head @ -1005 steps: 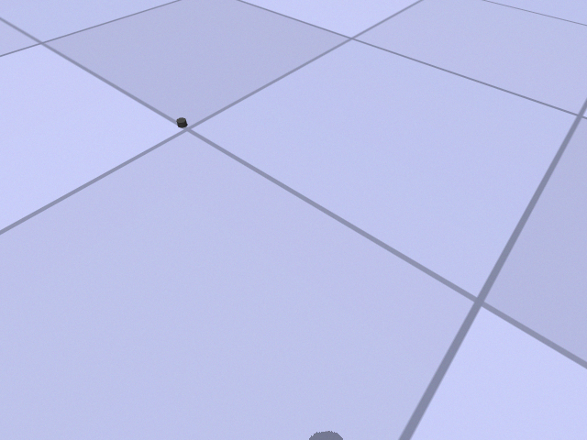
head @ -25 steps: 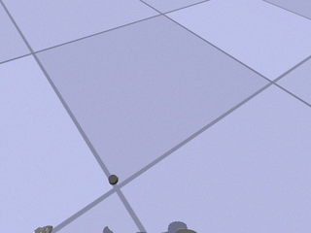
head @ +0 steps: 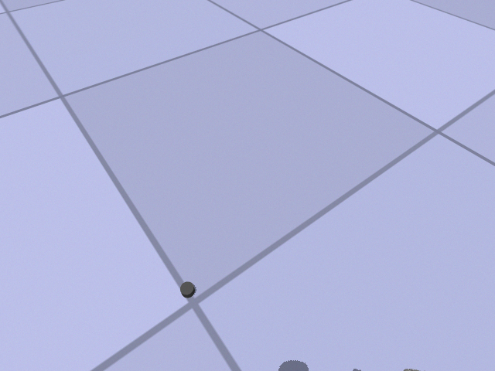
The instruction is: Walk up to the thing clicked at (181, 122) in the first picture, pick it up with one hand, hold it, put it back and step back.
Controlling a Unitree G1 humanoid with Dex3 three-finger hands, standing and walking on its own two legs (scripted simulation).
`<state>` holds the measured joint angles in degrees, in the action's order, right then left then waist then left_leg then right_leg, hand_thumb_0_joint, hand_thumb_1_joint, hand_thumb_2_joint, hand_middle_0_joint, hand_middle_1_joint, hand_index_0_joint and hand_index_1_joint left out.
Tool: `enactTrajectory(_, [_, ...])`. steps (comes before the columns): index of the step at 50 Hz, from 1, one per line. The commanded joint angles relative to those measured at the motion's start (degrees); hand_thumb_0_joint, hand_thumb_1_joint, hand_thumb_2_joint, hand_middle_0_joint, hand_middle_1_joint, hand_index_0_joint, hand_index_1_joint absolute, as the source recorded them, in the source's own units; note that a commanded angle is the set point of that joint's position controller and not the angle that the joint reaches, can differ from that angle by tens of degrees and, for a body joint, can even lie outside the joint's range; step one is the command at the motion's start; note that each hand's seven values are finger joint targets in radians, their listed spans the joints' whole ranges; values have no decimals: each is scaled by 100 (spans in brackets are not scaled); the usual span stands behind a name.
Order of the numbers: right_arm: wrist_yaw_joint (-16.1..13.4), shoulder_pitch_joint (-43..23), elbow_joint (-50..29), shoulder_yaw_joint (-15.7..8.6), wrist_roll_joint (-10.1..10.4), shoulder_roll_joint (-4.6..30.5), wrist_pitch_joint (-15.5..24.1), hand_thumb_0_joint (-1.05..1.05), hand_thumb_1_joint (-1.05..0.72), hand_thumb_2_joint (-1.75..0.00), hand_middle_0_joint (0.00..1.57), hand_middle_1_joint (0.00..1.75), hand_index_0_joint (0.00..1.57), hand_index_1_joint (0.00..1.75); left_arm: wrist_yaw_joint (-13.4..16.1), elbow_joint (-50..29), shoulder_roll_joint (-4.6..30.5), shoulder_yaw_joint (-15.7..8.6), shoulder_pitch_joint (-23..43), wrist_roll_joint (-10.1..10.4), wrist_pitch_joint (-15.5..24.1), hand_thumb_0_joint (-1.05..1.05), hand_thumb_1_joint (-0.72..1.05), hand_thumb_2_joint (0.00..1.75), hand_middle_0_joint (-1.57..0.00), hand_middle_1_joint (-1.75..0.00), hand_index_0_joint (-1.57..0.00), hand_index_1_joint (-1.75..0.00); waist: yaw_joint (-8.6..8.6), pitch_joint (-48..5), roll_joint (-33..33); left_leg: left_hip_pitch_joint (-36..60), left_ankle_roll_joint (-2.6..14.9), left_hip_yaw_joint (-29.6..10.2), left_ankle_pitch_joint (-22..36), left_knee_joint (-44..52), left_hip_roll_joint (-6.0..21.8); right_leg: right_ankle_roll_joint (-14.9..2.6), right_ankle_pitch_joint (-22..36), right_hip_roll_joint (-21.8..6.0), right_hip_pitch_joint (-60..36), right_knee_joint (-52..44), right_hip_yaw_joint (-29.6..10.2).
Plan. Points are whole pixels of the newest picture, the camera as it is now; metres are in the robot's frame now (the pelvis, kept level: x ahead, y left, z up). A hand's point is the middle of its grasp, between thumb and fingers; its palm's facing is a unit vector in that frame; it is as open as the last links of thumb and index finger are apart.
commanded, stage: walk up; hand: left
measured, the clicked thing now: (187, 289) +0.53 +0.25 -0.75
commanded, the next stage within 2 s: none
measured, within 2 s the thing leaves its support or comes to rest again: neither
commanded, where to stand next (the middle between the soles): +0.13 +0.01 m, yaw +0 degrees
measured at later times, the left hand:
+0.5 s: hand out of the picture +0.11 +0.28 -0.13, palm faces -0.03 -0.90 -0.43, open 7.4 cm
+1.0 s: hand (111, 344) +0.20 +0.28 -0.18, palm faces -0.12 -0.93 -0.35, open 7.4 cm
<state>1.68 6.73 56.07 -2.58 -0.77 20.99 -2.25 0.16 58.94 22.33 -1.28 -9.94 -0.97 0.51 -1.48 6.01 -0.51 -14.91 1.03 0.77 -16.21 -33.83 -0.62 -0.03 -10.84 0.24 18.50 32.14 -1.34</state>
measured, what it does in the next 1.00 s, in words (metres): steps on the spot: left foot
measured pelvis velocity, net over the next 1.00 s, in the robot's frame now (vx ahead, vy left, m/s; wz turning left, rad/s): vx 0.06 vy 0.02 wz -0.09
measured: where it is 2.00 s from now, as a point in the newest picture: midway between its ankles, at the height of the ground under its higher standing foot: outside the picture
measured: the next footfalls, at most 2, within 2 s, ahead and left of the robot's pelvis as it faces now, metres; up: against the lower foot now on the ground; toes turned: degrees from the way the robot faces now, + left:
left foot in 0.72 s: +0.25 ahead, +0.16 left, +0.00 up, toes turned -1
right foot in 1.08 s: +0.03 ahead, -0.14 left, +0.00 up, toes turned -2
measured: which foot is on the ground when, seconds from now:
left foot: down 0.00-0.40, up 0.42-0.70, down 0.72-1.00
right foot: down 0.00-0.74, up 0.76-1.00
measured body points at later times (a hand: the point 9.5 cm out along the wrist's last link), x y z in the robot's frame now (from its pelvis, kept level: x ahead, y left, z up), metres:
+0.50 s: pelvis +0.07 -0.01 +0.00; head +0.07 -0.02 +0.45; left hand +0.11 +0.32 -0.10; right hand +0.12 -0.33 -0.12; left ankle +0.05 +0.11 -0.70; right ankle +0.07 -0.11 -0.73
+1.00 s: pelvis +0.06 +0.02 -0.03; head +0.14 +0.03 +0.41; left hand +0.21 +0.32 -0.16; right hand +0.16 -0.31 -0.12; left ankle +0.21 +0.16 -0.73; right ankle +0.01 -0.13 -0.67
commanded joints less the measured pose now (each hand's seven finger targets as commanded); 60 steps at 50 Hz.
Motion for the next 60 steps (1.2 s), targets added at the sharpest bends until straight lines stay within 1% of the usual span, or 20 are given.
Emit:
enactTrajectory(1, [-55,-73,-285,-303,-2,1323,167,0,-90,-90,20,30,20,30,70,-499,1331,-275,433,-23,182,0,90,90,-20,-30,-20,-30,186,-522,154,277,284,-894,-686,947,607,-381,-896,-782,239,-1080,-1123])
enactTrajectory(8, [-80,-273,-221,-258,39,1287,222,0,-90,-90,20,30,20,30,76,-353,1246,-258,273,25,201,0,90,90,-20,-30,-20,-30,47,-932,60,276,345,-802,403,1082,743,-300,611,-596,-572,-569,-686])
enactTrajectory(9, [60,181,-478,-417,-140,1580,273,0,-90,-90,20,30,20,30,14,-385,1477,-364,-348,-51,290,0,90,90,-20,-30,-20,-30,80,-1391,-188,289,507,-902,-2223,1098,610,-488,-2305,-431,-710,-622,-717])
enactTrajectory(12, [174,291,-456,-480,-207,1608,206,0,-90,-90,20,30,20,30,-31,-439,1398,-394,-208,-99,270,0,90,90,-20,-30,-20,-30,204,-317,-522,119,685,-1530,-3671,1853,903,-307,-2929,-149,614,-288,-499])
enactTrajectory(16, [110,228,-679,-554,-183,1527,298,0,-90,-90,20,30,20,30,37,-547,1067,-341,-338,-60,430,0,90,90,-20,-30,-20,-30,154,-311,-355,1115,929,-1389,365,1253,1252,-122,-508,-20,402,-161,420])
enactTrajectory(19, [168,92,-885,-461,-99,1330,268,0,-90,-90,20,30,20,30,-19,-479,1304,-517,-1090,-131,455,0,90,90,-20,-30,-20,-30,-200,-437,-23,-849,472,-629,-1929,379,563,-446,-1449,-191,-1690,-1213,-367])
enactTrajectory(21, [147,-18,-1003,-350,-140,1036,176,0,-90,-90,20,30,20,30,105,-533,1912,-669,-1330,-205,546,0,90,90,-20,-30,-20,-30,-302,22,709,-2677,81,-235,-1579,-1936,-44,-1108,-3707,-2166,-2036,-2430,-3591])
enactTrajectory(23, [113,149,-966,-458,-128,1486,267,0,-90,-90,20,30,20,30,98,-690,1999,-656,-979,-115,565,0,90,90,-20,-30,-20,-30,-147,477,274,-2633,147,-850,-1179,-2050,461,-1738,-2547,-2445,-1572,-2210,-3577])
enactTrajectory(28, [13,822,-586,-322,53,929,216,0,-90,-90,20,30,20,30,170,-927,1303,-377,-282,-13,557,0,90,90,-20,-30,-20,-30,354,-165,516,-497,-100,-754,-664,-1438,314,-996,3702,-1383,-520,-978,-599])
enactTrajectory(30, [-124,809,-585,-255,168,963,232,0,-90,-90,20,30,20,30,176,-1107,1285,-368,27,21,297,0,90,90,-20,-30,-20,-30,337,-127,1347,-384,-117,-81,-221,-1356,48,-915,4720,-1159,-283,-499,-189])
enactTrajectory(35, [-409,1405,-509,-441,44,1399,303,0,-90,-90,20,30,20,30,97,-1597,1105,-388,68,142,-278,0,90,90,-20,-30,-20,-30,584,-844,293,913,9,349,3284,505,-110,-289,1329,-141,139,1881,297])
enactTrajectory(37, [-483,1289,-865,-529,-26,1846,354,0,-90,-90,20,30,20,30,130,-1578,852,-376,-645,202,-432,0,90,90,-20,-30,-20,-30,320,-1497,-750,1103,1001,-2297,5142,741,1994,-63,-2626,420,683,3711,-568])
enactTrajectory(39, [-528,664,-1077,-615,68,2166,339,0,-90,-90,20,30,20,30,210,-1376,1106,-392,-893,171,-578,0,90,90,-20,-30,-20,-30,148,-1376,-825,567,1759,-2903,4376,909,2635,-86,-2586,264,731,4860,-965])
enactTrajectory(42, [-610,207,-1291,-534,31,1739,313,0,-90,-90,20,30,20,30,116,-1317,1312,-552,-781,152,-605,0,90,90,-20,-30,-20,-30,33,-1158,-791,-130,1308,-1549,3074,628,1851,-59,-1989,202,715,4984,-1078])
enactTrajectory(49, [-590,425,-1399,-586,-123,1837,279,0,-90,-90,20,30,20,30,-118,-1638,1112,-653,-446,24,-588,0,90,90,-20,-30,-20,-30,176,-1202,-1041,340,1237,-1305,1800,418,1672,114,-2096,5,673,2734,-504])
enactTrajectory(53, [-497,-135,-1601,-545,-136,1916,148,0,-90,-90,20,30,20,30,-175,-1221,1040,-782,-1318,20,-498,0,90,90,-20,-30,-20,-30,-248,-1348,-1209,-825,845,-1018,1189,61,1491,-116,-1287,-31,-906,276,132])
enactTrajectory(54, [-475,-44,-1551,-480,-109,1653,93,0,-90,-90,20,30,20,30,-169,-1161,1140,-828,-1336,-83,-429,0,90,90,-20,-30,-20,-30,-230,-1116,-678,-1660,573,-793,191,-584,1104,-181,-1263,-91,-1175,11,-219])
enactTrajectory(55, [-476,94,-1596,-340,-36,1184,91,0,-90,-90,20,30,20,30,-164,-1350,1565,-908,-1043,-205,-381,0,90,90,-20,-30,-20,-30,-189,-658,1119,-2924,155,-70,-1427,-1935,52,-630,-2050,-1172,-820,-825,-2212])
enactTrajectory(57, [-641,-253,-1543,-553,-59,1721,157,0,-90,-90,20,30,20,30,-87,-1877,2469,-1015,145,-206,-351,0,90,90,-20,-30,-20,-30,-184,-120,1595,-1876,-72,-1093,-1817,-3496,-226,-1759,-2270,-2548,1521,-1846,-4089])
enactTrajectory(60, [-392,511,-982,-429,105,1355,173,0,-90,-90,20,30,20,30,66,-1614,1394,-771,501,-167,-104,0,90,90,-20,-30,-20,-30,331,-82,537,-1928,-54,-1206,-591,-3777,-521,-920,-811,-1168,409,-706,-1541])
